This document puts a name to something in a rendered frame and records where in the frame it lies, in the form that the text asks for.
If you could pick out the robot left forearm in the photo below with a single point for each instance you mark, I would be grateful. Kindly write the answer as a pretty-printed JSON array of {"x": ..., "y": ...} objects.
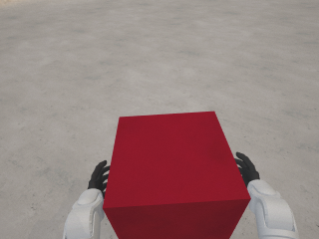
[{"x": 84, "y": 220}]

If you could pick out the robot right forearm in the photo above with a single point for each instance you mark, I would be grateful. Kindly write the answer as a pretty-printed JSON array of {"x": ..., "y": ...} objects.
[{"x": 273, "y": 215}]

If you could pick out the robot left hand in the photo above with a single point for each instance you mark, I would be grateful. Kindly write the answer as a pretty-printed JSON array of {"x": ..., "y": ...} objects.
[{"x": 98, "y": 177}]

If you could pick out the carton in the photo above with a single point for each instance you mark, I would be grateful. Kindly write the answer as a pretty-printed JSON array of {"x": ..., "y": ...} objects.
[{"x": 173, "y": 176}]

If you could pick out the robot right hand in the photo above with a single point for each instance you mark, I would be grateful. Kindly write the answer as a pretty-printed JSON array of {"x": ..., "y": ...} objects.
[{"x": 248, "y": 170}]

